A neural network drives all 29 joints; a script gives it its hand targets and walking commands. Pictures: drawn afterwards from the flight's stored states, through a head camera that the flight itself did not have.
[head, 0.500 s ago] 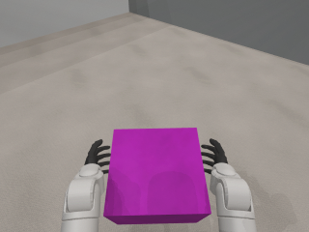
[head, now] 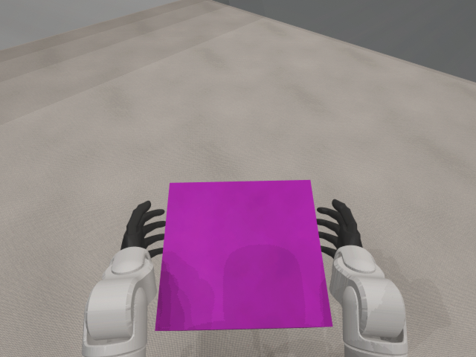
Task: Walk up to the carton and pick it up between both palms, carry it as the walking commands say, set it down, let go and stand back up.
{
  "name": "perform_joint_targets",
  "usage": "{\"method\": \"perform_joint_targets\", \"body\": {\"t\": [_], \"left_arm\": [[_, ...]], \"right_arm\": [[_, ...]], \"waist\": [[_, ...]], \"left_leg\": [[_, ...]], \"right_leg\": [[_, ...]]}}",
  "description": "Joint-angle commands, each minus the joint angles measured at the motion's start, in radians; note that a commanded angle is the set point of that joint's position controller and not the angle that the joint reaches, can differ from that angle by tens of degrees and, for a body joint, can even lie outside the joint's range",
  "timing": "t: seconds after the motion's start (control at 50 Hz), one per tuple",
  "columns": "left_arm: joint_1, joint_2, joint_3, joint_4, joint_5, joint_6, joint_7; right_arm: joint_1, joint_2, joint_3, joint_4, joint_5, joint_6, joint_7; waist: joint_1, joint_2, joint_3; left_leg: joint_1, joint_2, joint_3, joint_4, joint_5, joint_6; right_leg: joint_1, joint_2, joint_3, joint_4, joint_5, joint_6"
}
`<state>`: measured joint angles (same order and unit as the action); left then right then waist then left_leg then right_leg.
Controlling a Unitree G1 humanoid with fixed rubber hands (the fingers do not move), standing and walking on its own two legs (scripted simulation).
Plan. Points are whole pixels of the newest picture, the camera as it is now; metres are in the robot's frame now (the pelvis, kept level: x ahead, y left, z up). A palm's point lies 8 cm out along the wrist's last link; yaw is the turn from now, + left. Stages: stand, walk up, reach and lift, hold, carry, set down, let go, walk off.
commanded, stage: carry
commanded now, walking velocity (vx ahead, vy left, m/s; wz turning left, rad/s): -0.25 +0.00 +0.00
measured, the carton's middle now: (241, 259) +0.30 +0.00 +0.01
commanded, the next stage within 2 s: none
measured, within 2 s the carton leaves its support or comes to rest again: neither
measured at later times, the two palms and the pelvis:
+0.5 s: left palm (131, 334) +0.16 +0.14 +0.08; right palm (382, 337) +0.15 -0.17 +0.09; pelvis -0.11 -0.01 -0.01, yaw +0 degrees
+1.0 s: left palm out of the picture +0.01 +0.13 +0.09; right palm out of the picture +0.00 -0.18 +0.09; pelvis -0.26 -0.01 +0.00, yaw -2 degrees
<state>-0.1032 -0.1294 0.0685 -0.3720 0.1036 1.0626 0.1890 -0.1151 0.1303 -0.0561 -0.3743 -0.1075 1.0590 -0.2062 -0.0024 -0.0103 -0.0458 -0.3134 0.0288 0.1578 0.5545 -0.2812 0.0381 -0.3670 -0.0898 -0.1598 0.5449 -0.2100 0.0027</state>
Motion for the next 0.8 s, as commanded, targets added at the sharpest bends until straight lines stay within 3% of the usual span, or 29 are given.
{"method": "perform_joint_targets", "body": {"t": [0.0, 0.16, 0.22, 0.28, 0.32, 0.34, 0.36, 0.38, 0.4, 0.44, 0.5, 0.52, 0.54, 0.56, 0.58, 0.6, 0.62, 0.64, 0.66, 0.68, 0.7, 0.74, 0.78], "left_arm": [[-0.324, -0.887, -0.621, -0.152, -0.343, 0.079, -0.232], [-0.394, -0.940, -0.635, -0.186, -0.387, 0.173, -0.239], [-0.422, -0.965, -0.642, -0.186, -0.401, 0.182, -0.245], [-0.432, -0.976, -0.636, -0.181, -0.404, 0.187, -0.248], [-0.431, -0.979, -0.626, -0.175, -0.400, 0.190, -0.248], [-0.429, -0.980, -0.622, -0.176, -0.398, 0.191, -0.248], [-0.421, -0.981, -0.618, -0.176, -0.395, 0.191, -0.249], [-0.398, -0.981, -0.622, -0.169, -0.389, 0.194, -0.250], [-0.395, -0.982, -0.625, -0.169, -0.384, 0.194, -0.250], [-0.392, -0.993, -0.629, -0.169, -0.372, 0.189, -0.246], [-0.365, -0.988, -0.623, -0.175, -0.354, 0.183, -0.236], [-0.353, -0.979, -0.617, -0.169, -0.347, 0.182, -0.231], [-0.340, -0.966, -0.611, -0.161, -0.342, 0.182, -0.226], [-0.328, -0.959, -0.610, -0.154, -0.338, 0.183, -0.226], [-0.381, -0.958, -0.644, -0.193, -0.356, 0.185, -0.230], [-0.437, -0.984, -0.651, -0.213, -0.363, 0.171, -0.232], [-0.446, -1.011, -0.654, -0.217, -0.372, 0.160, -0.233], [-0.459, -1.052, -0.672, -0.226, -0.399, 0.148, -0.238], [-0.452, -1.058, -0.684, -0.216, -0.410, 0.147, -0.241], [-0.431, -1.038, -0.687, -0.204, -0.408, 0.149, -0.241], [-0.417, -1.024, -0.693, -0.206, -0.409, 0.151, -0.236], [-0.395, -1.000, -0.694, -0.202, -0.406, 0.159, -0.230], [-0.377, -0.975, -0.693, -0.185, -0.398, 0.172, -0.227]], "right_arm": [[-0.308, 0.907, 0.627, -0.146, 0.352, 0.083, 0.245], [-0.352, 0.950, 0.612, -0.168, 0.358, 0.177, 0.244], [-0.370, 0.973, 0.613, -0.173, 0.361, 0.186, 0.244], [-0.377, 0.985, 0.614, -0.175, 0.362, 0.191, 0.245], [-0.378, 0.989, 0.617, -0.175, 0.364, 0.193, 0.247], [-0.379, 0.993, 0.620, -0.175, 0.367, 0.194, 0.248], [-0.379, 0.995, 0.622, -0.175, 0.371, 0.194, 0.249], [-0.380, 0.982, 0.618, -0.171, 0.370, 0.194, 0.248], [-0.379, 0.987, 0.620, -0.167, 0.374, 0.192, 0.248], [-0.398, 1.000, 0.628, -0.163, 0.392, 0.188, 0.253], [-0.397, 0.999, 0.635, -0.160, 0.409, 0.188, 0.256], [-0.388, 0.997, 0.634, -0.151, 0.410, 0.189, 0.257], [-0.379, 0.998, 0.634, -0.141, 0.410, 0.190, 0.259], [-0.364, 0.995, 0.632, -0.131, 0.402, 0.191, 0.263], [-0.356, 0.992, 0.606, -0.118, 0.386, 0.182, 0.264], [-0.390, 1.017, 0.624, -0.156, 0.397, 0.175, 0.272], [-0.399, 1.033, 0.634, -0.188, 0.408, 0.170, 0.275], [-0.414, 1.046, 0.635, -0.209, 0.411, 0.159, 0.279], [-0.401, 1.037, 0.621, -0.199, 0.397, 0.155, 0.277], [-0.379, 1.009, 0.605, -0.193, 0.383, 0.153, 0.272], [-0.359, 0.985, 0.595, -0.197, 0.376, 0.152, 0.270], [-0.322, 0.954, 0.577, -0.179, 0.359, 0.155, 0.268], [-0.278, 0.931, 0.553, -0.141, 0.337, 0.159, 0.263]], "waist": [[0.003, 0.024, -0.306], [0.010, 0.066, -0.196], [0.011, 0.046, -0.186], [0.011, -0.002, -0.192], [0.012, -0.057, -0.208], [0.014, -0.108, -0.231], [0.019, -0.187, -0.267], [0.026, -0.215, -0.276], [0.014, -0.190, -0.277], [0.004, -0.143, -0.284], [0.010, -0.167, -0.307], [0.008, -0.159, -0.303], [0.002, -0.120, -0.293], [0.001, -0.026, -0.263], [-0.016, 0.303, -0.222], [-0.026, 0.366, -0.178], [-0.013, 0.239, -0.190], [-0.004, 0.137, -0.220], [0.001, 0.117, -0.262], [0.009, 0.134, -0.307], [0.009, 0.152, -0.332], [0.004, 0.168, -0.347], [-0.004, 0.220, -0.350]], "left_leg": [[0.066, 0.164, -0.136, -0.043, 0.448, -0.017], [-0.081, 0.219, -0.228, -0.147, 0.016, 0.003], [-0.120, 0.204, -0.223, -0.159, -0.136, -0.007], [-0.146, 0.163, -0.185, -0.115, -0.199, -0.021], [-0.155, 0.115, -0.138, -0.028, -0.200, -0.033], [-0.133, 0.070, -0.093, 0.093, -0.175, -0.042], [-0.085, 0.001, -0.029, 0.316, -0.154, -0.055], [-0.099, -0.017, -0.067, 0.479, -0.229, -0.062], [-0.111, -0.003, -0.127, 0.534, -0.229, -0.059], [-0.122, 0.004, -0.142, 0.451, -0.226, -0.053], [-0.077, -0.020, -0.111, 0.173, -0.255, -0.032], [-0.036, -0.026, -0.104, 0.046, -0.212, -0.020], [0.037, -0.013, -0.085, -0.135, -0.100, -0.013], [0.106, 0.062, -0.173, -0.217, -0.118, 0.008], [0.018, 0.310, -0.507, -0.282, -0.114, 0.101], [-0.020, 0.432, -0.609, -0.324, 0.149, 0.172], [-0.024, 0.407, -0.509, -0.262, 0.383, 0.173], [0.012, 0.337, -0.366, -0.178, 0.569, 0.127], [0.080, 0.289, -0.275, -0.104, 0.748, 0.100], [0.152, 0.271, -0.233, -0.056, 0.912, 0.094], [0.204, 0.261, -0.217, -0.033, 0.985, 0.091], [0.275, 0.253, -0.225, -0.018, 0.998, 0.087], [0.295, 0.258, -0.258, -0.036, 0.964, 0.098]], "right_leg": [[0.147, -0.110, 0.108, 0.020, 0.369, 0.010], [-0.015, -0.067, 0.105, 0.031, -0.025, 0.019], [-0.036, -0.074, 0.128, -0.010, -0.096, 0.009], [-0.039, -0.104, 0.174, -0.092, -0.169, -0.006], [-0.038, -0.146, 0.228, -0.173, -0.211, -0.025], [-0.048, -0.190, 0.270, -0.231, -0.215, -0.047], [-0.073, -0.260, 0.324, -0.307, -0.197, -0.093], [-0.076, -0.304, 0.341, -0.358, -0.187, -0.128], [-0.063, -0.303, 0.309, -0.350, -0.154, -0.128], [0.002, -0.261, 0.241, -0.302, -0.067, -0.101], [0.095, -0.245, 0.247, -0.300, -0.080, -0.075], [0.105, -0.228, 0.229, -0.275, -0.054, -0.055], [0.085, -0.190, 0.178, -0.237, -0.037, -0.007], [-0.029, -0.115, 0.114, -0.192, -0.033, 0.062], [-0.152, 0.006, -0.013, 0.088, -0.130, 0.088], [-0.269, 0.068, 0.028, 0.416, -0.309, 0.058], [-0.260, 0.069, 0.138, 0.609, -0.333, 0.042], [-0.255, 0.071, 0.187, 0.691, -0.278, 0.021], [-0.277, 0.075, 0.196, 0.719, -0.250, 0.018], [-0.273, 0.080, 0.178, 0.722, -0.230, 0.027], [-0.270, 0.089, 0.162, 0.681, -0.240, 0.042], [-0.245, 0.097, 0.133, 0.532, -0.272, 0.058], [-0.188, 0.104, 0.101, 0.370, -0.294, 0.059]]}}
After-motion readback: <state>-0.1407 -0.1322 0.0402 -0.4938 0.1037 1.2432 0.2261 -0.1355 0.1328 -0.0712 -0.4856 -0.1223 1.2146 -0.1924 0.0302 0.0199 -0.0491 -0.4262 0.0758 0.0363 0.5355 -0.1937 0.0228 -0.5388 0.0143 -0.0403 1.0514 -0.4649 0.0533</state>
